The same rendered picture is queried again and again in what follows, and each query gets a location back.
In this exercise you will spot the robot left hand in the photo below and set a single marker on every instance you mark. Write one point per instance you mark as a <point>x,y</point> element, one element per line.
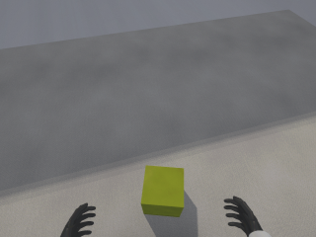
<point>74,223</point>

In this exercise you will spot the robot right hand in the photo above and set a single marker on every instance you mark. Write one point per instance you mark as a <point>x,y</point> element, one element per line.
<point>249,221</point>

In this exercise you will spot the carton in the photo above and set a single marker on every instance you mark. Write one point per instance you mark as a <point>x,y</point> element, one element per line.
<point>163,191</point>

